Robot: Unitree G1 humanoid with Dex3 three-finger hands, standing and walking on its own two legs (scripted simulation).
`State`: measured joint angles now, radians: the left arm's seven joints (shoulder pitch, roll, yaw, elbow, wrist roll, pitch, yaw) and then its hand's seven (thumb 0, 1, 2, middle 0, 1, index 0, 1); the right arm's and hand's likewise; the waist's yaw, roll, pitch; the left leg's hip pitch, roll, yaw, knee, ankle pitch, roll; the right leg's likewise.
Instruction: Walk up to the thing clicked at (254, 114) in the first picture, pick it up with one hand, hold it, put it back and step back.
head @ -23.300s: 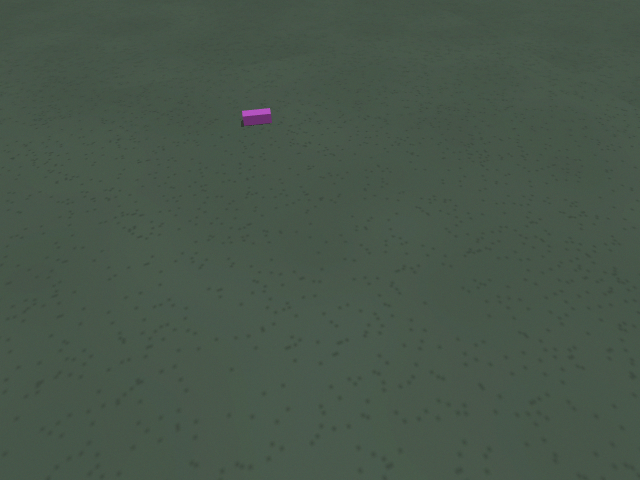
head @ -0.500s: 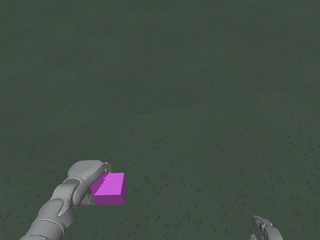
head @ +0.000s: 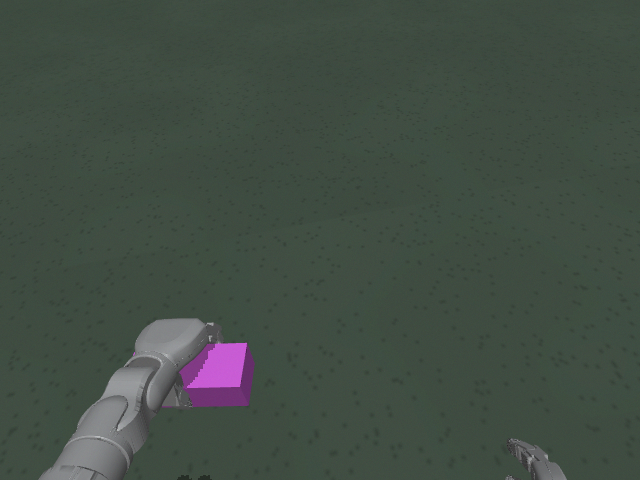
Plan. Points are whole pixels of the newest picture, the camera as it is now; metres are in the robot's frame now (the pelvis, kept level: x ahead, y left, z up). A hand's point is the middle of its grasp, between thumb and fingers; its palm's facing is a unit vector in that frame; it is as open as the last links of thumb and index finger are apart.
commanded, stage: crouch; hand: left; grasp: from above
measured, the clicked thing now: (192, 375) +0.30 +0.22 -0.08
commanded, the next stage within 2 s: lower in 1.84 s
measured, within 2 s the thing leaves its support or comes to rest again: neither
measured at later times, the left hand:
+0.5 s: hand (219, 394) +0.33 +0.23 -0.25, palm faces -0.42 +0.07 -0.90, open 9.6 cm
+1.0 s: hand (245, 409) +0.37 +0.22 -0.47, palm faces -0.46 +0.04 -0.89, open 9.7 cm
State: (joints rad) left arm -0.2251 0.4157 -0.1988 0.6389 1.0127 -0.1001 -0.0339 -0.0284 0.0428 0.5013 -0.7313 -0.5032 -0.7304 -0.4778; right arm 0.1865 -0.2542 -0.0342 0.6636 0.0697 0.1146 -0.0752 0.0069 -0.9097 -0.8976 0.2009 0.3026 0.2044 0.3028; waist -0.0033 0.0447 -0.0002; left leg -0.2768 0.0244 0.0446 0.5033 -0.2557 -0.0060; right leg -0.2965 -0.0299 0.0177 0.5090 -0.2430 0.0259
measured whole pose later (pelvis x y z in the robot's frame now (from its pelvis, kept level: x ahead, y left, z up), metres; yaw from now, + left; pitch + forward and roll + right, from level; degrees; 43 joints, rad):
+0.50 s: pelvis -0.04 +0.00 -0.14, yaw +1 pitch +25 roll -2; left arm -0.59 0.41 -0.13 1.15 1.22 -0.12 0.36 -0.03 0.05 0.45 -0.77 -0.46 -0.77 -0.44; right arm 0.24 -0.28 -0.09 0.73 -0.03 0.06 -0.03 0.00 -0.91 -0.90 0.20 0.30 0.20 0.30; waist -0.11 0.03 -0.17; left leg -1.26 0.04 -0.01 1.36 -0.54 0.00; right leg -1.25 -0.02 -0.01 1.32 -0.51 0.03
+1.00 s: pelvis -0.07 +0.00 -0.31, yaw -1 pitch +38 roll -5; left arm -0.85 0.54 -0.01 1.30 1.28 -0.18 0.37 -0.03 0.04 0.48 -0.77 -0.46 -0.77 -0.43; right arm 0.19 -0.24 -0.03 0.74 -0.10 -0.06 0.05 0.00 -0.91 -0.90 0.20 0.30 0.21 0.30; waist -0.20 0.04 -0.17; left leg -1.98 0.02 -0.07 1.99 -0.67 0.00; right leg -1.94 -0.03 -0.02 1.93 -0.65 0.04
